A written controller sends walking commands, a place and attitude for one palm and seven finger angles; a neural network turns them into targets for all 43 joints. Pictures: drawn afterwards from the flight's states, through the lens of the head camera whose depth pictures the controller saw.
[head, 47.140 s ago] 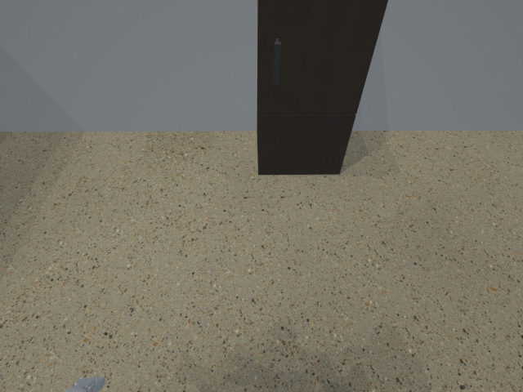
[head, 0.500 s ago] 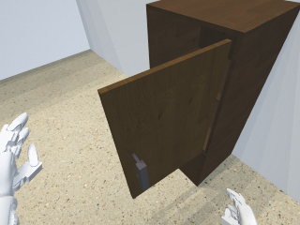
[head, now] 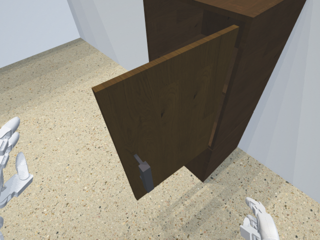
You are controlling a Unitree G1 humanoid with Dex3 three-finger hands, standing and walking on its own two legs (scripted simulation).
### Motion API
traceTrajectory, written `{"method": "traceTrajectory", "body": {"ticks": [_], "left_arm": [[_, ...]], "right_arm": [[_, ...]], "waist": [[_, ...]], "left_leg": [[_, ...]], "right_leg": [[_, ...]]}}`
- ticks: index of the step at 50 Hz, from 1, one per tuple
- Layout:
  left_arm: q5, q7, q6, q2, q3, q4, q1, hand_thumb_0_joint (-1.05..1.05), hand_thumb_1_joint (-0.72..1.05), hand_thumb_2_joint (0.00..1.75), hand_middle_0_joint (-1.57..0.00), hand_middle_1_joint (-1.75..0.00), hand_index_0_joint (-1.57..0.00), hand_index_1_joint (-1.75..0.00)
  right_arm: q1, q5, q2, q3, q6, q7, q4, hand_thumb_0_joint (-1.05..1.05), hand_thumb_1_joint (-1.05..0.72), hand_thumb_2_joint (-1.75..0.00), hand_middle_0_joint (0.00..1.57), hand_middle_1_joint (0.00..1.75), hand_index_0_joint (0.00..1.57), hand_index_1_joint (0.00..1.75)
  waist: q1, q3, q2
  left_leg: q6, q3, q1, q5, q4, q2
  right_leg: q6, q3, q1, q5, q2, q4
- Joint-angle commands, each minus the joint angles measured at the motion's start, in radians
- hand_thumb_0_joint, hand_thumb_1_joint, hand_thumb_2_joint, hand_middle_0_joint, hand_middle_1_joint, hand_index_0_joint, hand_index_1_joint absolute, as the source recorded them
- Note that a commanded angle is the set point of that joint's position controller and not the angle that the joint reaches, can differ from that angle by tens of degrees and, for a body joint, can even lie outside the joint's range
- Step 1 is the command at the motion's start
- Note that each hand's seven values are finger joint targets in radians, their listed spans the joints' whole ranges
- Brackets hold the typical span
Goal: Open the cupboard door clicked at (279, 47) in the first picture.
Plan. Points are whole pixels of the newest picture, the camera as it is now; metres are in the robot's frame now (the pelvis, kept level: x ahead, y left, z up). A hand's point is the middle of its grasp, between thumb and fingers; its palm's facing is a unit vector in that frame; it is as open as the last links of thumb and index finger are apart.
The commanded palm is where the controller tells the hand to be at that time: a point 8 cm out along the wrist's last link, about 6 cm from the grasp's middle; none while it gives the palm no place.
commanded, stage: step back with the hand held close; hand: left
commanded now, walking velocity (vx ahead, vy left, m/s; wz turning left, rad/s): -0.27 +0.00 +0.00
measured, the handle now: (143, 173) +0.33 +0.09 -0.10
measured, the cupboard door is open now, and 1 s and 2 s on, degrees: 84 84 84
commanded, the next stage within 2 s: stop stepping back and stand still in 1.00 s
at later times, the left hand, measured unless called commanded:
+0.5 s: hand out of the picture +0.12 +0.29 +0.15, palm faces +0.44 -0.73 -0.52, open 7.4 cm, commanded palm +0.05 +0.33 +0.17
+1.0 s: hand out of the picture +0.04 +0.29 +0.16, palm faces +0.46 -0.77 -0.44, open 7.4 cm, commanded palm -0.02 +0.32 +0.17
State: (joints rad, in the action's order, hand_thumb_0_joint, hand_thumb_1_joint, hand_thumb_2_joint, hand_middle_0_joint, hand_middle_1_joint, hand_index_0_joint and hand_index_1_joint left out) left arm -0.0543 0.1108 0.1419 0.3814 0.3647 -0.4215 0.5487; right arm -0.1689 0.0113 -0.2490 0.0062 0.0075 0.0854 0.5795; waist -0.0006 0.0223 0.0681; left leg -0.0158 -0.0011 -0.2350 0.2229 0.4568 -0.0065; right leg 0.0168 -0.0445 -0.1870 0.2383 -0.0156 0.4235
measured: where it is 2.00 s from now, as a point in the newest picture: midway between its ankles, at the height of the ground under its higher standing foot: outside the picture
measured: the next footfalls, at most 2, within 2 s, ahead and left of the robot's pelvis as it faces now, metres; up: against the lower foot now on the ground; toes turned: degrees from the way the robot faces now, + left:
right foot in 1.02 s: -0.25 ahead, -0.09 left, +0.00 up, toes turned -2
left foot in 1.44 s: -0.15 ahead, +0.13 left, +0.00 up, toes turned +0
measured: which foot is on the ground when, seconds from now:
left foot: down 0.00-1.00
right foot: down 0.00-0.72, up 0.74-1.00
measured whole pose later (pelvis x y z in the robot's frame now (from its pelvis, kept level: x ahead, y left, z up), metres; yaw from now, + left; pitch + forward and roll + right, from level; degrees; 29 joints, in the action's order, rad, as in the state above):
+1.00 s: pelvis -0.16 +0.02 -0.01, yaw +0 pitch +5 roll -3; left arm -0.07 0.16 0.21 0.43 0.45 -0.55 0.52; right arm -0.14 -0.03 -0.15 -0.01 0.12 0.04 0.63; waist -0.04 -0.03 0.00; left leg -0.03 -0.05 -0.54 -0.10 0.35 0.05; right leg 0.04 -0.01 -0.12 0.50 -0.07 0.56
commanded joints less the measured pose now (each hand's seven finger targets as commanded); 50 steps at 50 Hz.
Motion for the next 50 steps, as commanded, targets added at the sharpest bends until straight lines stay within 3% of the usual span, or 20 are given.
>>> {"method": "traceTrajectory", "body": {"ticks": [1, 7, 12, 18, 23, 26, 29, 30, 32, 34, 35, 36, 37, 38, 39, 41, 44, 47, 48, 50], "left_arm": [[-0.005, 0.043, 0.062, 0.229, 0.186, -0.234, -0.011, 0.00, 0.90, 0.90, -0.20, -0.30, -0.20, -0.30], [-0.006, 0.056, 0.065, 0.227, 0.189, -0.245, 0.021, 0.00, 0.90, 0.90, -0.20, -0.30, -0.20, -0.30], [0.002, 0.064, 0.076, 0.224, 0.182, -0.256, 0.024, 0.00, 0.90, 0.90, -0.20, -0.30, -0.20, -0.30], [0.033, 0.067, 0.107, 0.230, 0.214, -0.271, -0.009, 0.00, 0.90, 0.90, -0.20, -0.30, -0.20, -0.30], [0.052, 0.062, 0.121, 0.224, 0.234, -0.273, -0.019, 0.00, 0.90, 0.90, -0.20, -0.30, -0.20, -0.30], [0.044, 0.058, 0.127, 0.208, 0.216, -0.303, -0.032, 0.00, 0.90, 0.90, -0.20, -0.30, -0.20, -0.30], [0.030, 0.069, 0.126, 0.209, 0.177, -0.323, -0.086, 0.00, 0.90, 0.90, -0.20, -0.30, -0.20, -0.30], [0.026, 0.075, 0.126, 0.212, 0.165, -0.323, -0.105, 0.00, 0.90, 0.90, -0.20, -0.30, -0.20, -0.30], [0.024, 0.086, 0.124, 0.237, 0.179, -0.314, -0.112, 0.00, 0.90, 0.90, -0.20, -0.30, -0.20, -0.30], [0.019, 0.088, 0.128, 0.246, 0.197, -0.321, -0.090, 0.00, 0.90, 0.90, -0.20, -0.30, -0.20, -0.30], [0.019, 0.084, 0.135, 0.254, 0.216, -0.342, -0.081, 0.00, 0.90, 0.90, -0.20, -0.30, -0.20, -0.30], [0.027, 0.079, 0.142, 0.255, 0.243, -0.347, -0.065, 0.00, 0.90, 0.90, -0.20, -0.30, -0.20, -0.30], [0.035, 0.072, 0.145, 0.248, 0.261, -0.351, -0.060, 0.00, 0.90, 0.90, -0.20, -0.30, -0.20, -0.30], [0.031, 0.069, 0.153, 0.277, 0.272, -0.377, -0.079, 0.00, 0.90, 0.90, -0.20, -0.30, -0.20, -0.30], [0.027, 0.065, 0.152, 0.259, 0.268, -0.348, -0.056, 0.00, 0.90, 0.90, -0.20, -0.30, -0.20, -0.30], [0.004, 0.067, 0.137, 0.220, 0.238, -0.301, 0.003, 0.00, 0.90, 0.90, -0.20, -0.30, -0.20, -0.30], [-0.013, 0.067, 0.124, 0.182, 0.164, -0.325, -0.019, 0.00, 0.90, 0.90, -0.20, -0.30, -0.20, -0.30], [-0.020, 0.059, 0.129, 0.198, 0.151, -0.340, -0.090, 0.00, 0.90, 0.90, -0.20, -0.30, -0.20, -0.30], [-0.014, 0.058, 0.137, 0.223, 0.168, -0.350, -0.089, 0.00, 0.90, 0.90, -0.20, -0.30, -0.20, -0.30], [-0.014, 0.054, 0.164, 0.267, 0.192, -0.352, -0.129, 0.00, 0.90, 0.90, -0.20, -0.30, -0.20, -0.30]], "right_arm": [[0.100, 0.000, -0.096, 0.043, 0.030, 0.019, -0.170, 0.00, -0.90, -0.90, 0.20, 0.30, 0.20, 0.30], [0.091, 0.001, -0.101, 0.049, 0.028, 0.020, -0.173, 0.00, -0.90, -0.90, 0.20, 0.30, 0.20, 0.30], [0.087, 0.000, -0.109, 0.046, 0.037, 0.019, -0.171, 0.00, -0.90, -0.90, 0.20, 0.30, 0.20, 0.30], [0.090, -0.008, -0.127, 0.044, 0.066, 0.025, -0.182, 0.00, -0.90, -0.90, 0.20, 0.30, 0.20, 0.30], [0.078, -0.013, -0.128, 0.051, 0.101, 0.018, -0.184, 0.00, -0.90, -0.90, 0.20, 0.30, 0.20, 0.30], [0.050, -0.014, -0.117, 0.052, 0.114, 0.009, -0.175, 0.00, -0.90, -0.90, 0.20, 0.30, 0.20, 0.30], [0.023, -0.020, -0.094, 0.049, 0.111, 0.001, -0.134, 0.00, -0.90, -0.90, 0.20, 0.30, 0.20, 0.30], [0.015, -0.017, -0.092, 0.051, 0.107, -0.002, -0.118, 0.00, -0.90, -0.90, 0.20, 0.30, 0.20, 0.30], [0.021, -0.014, -0.084, 0.050, 0.095, -0.001, -0.103, 0.00, -0.90, -0.90, 0.20, 0.30, 0.20, 0.30], [0.049, -0.009, -0.095, 0.048, 0.088, 0.009, -0.115, 0.00, -0.90, -0.90, 0.20, 0.30, 0.20, 0.30], [0.065, -0.009, -0.105, 0.046, 0.091, 0.013, -0.130, 0.00, -0.90, -0.90, 0.20, 0.30, 0.20, 0.30], [0.088, -0.012, -0.122, 0.049, 0.101, 0.015, -0.145, 0.00, -0.90, -0.90, 0.20, 0.30, 0.20, 0.30], [0.099, -0.021, -0.116, 0.054, 0.113, 0.014, -0.149, 0.00, -0.90, -0.90, 0.20, 0.30, 0.20, 0.30], [0.100, -0.024, -0.092, 0.060, 0.124, 0.011, -0.149, 0.00, -0.90, -0.90, 0.20, 0.30, 0.20, 0.30], [0.096, -0.030, -0.091, 0.069, 0.137, -0.002, -0.133, 0.00, -0.90, -0.90, 0.20, 0.30, 0.20, 0.30], [0.096, -0.027, -0.085, 0.073, 0.149, -0.022, -0.110, 0.00, -0.90, -0.90, 0.20, 0.30, 0.20, 0.30], [0.078, -0.029, -0.073, 0.051, 0.160, -0.030, -0.080, 0.00, -0.90, -0.90, 0.20, 0.30, 0.20, 0.30], [0.059, -0.040, -0.079, 0.049, 0.158, -0.035, -0.054, 0.00, -0.90, -0.90, 0.20, 0.30, 0.20, 0.30], [0.055, -0.043, -0.078, 0.050, 0.148, -0.036, -0.048, 0.00, -0.90, -0.90, 0.20, 0.30, 0.20, 0.30], [0.057, -0.034, -0.061, 0.044, 0.123, -0.038, -0.043, 0.00, -0.90, -0.90, 0.20, 0.30, 0.20, 0.30]], "waist": [[-0.004, -0.185, -0.045], [0.001, -0.178, -0.036], [0.007, -0.124, -0.012], [-0.002, -0.079, 0.082], [-0.008, -0.093, 0.107], [0.005, -0.086, 0.007], [0.025, -0.076, -0.150], [0.034, -0.086, -0.172], [0.037, -0.102, -0.180], [0.030, -0.082, -0.055], [0.021, -0.078, 0.046], [0.007, -0.095, 0.205], [-0.008, -0.125, 0.268], [-0.004, -0.146, 0.228], [-0.010, -0.162, 0.144], [-0.017, -0.177, 0.100], [-0.007, -0.184, 0.132], [-0.003, -0.225, 0.159], [-0.004, -0.229, 0.163], [0.002, -0.234, -0.016]], "left_leg": [[-0.011, 0.034, 0.043, -0.346, -0.018, 0.069], [-0.012, 0.046, -0.038, -0.241, -0.020, 0.068], [-0.025, 0.076, -0.147, -0.011, -0.071, 0.072], [-0.073, 0.165, -0.463, 0.366, -0.210, 0.132], [-0.111, 0.214, -0.617, 0.504, -0.214, 0.172], [-0.072, 0.134, -0.515, 0.453, -0.078, 0.109], [0.004, 0.037, -0.193, 0.237, 0.193, 0.004], [0.017, 0.014, -0.085, 0.183, 0.265, -0.014], [0.019, 0.005, -0.022, 0.144, 0.252, -0.018], [-0.001, 0.091, -0.081, 0.198, 0.074, 0.039], [-0.025, 0.170, -0.209, 0.295, -0.083, 0.105], [-0.077, 0.316, -0.421, 0.502, -0.276, 0.225], [-0.131, 0.422, -0.556, 0.600, -0.390, 0.319], [-0.138, 0.433, -0.482, 0.494, -0.386, 0.340], [-0.143, 0.396, -0.403, 0.415, -0.336, 0.340], [-0.123, 0.271, -0.286, 0.306, -0.280, 0.300], [-0.074, 0.207, -0.144, 0.221, -0.312, 0.261], [-0.003, 0.161, -0.013, 0.136, -0.322, 0.250], [0.019, 0.135, 0.023, 0.046, -0.268, 0.232], [0.051, 0.022, 0.151, -0.144, 0.009, 0.158]], "right_leg": [[-0.025, 0.055, 0.064, -0.377, 0.069, -0.004], [-0.026, 0.069, 0.060, -0.307, 0.067, -0.005], [-0.026, 0.076, 0.040, -0.116, 0.050, -0.029], [-0.039, 0.064, 0.231, -0.025, -0.015, 0.114], [-0.038, 0.087, 0.327, -0.064, -0.052, 0.259], [-0.008, 0.172, 0.163, 0.035, 0.005, 0.141], [0.062, 0.314, -0.214, 0.171, 0.159, -0.106], [0.075, 0.309, -0.311, 0.175, 0.194, -0.141], [0.058, 0.233, -0.351, 0.154, 0.187, -0.137], [0.014, 0.146, -0.312, 0.163, 0.098, -0.044], [-0.018, 0.094, -0.200, 0.184, 0.025, 0.065], [-0.043, 0.045, 0.014, 0.142, -0.067, 0.295], [-0.041, 0.041, 0.154, 0.128, -0.119, 0.538], [-0.032, 0.073, 0.085, 0.189, -0.118, 0.666], [-0.024, 0.093, 0.022, 0.234, -0.114, 0.724], [-0.012, 0.069, -0.045, 0.265, -0.087, 0.672], [-0.003, 0.019, -0.060, 0.319, -0.085, 0.450], [0.023, 0.000, -0.014, 0.331, -0.079, 0.117], [0.038, 0.022, -0.002, 0.249, -0.054, -0.021], [0.088, 0.195, -0.131, 0.077, 0.104, -0.197]]}}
